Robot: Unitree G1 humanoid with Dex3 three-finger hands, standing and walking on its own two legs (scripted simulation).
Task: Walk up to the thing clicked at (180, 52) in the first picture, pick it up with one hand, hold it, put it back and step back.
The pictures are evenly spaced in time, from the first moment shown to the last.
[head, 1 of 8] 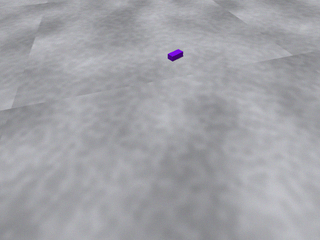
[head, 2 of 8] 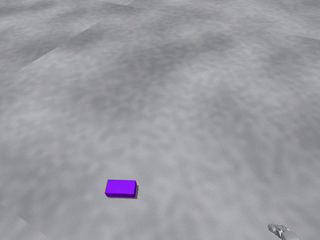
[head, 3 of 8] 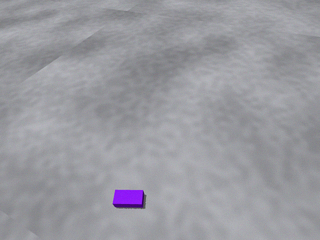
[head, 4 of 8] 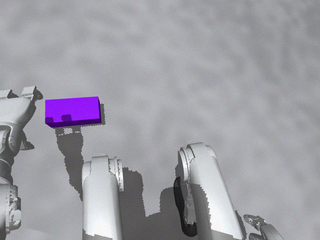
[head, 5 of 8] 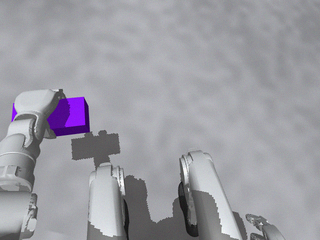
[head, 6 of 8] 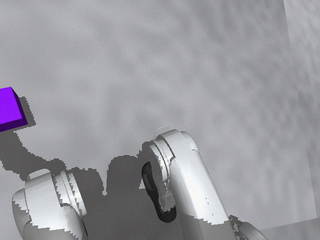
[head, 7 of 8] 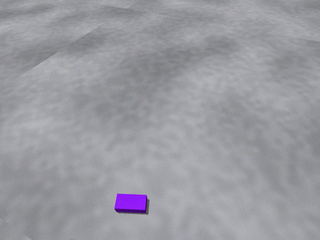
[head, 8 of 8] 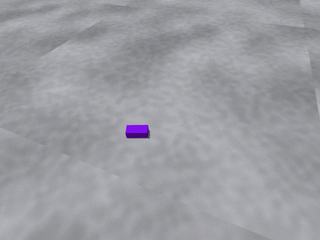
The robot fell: no
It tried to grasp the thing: yes
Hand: left
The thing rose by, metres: 0.68
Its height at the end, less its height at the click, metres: +0.00
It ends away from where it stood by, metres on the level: 0.01
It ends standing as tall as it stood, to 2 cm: yes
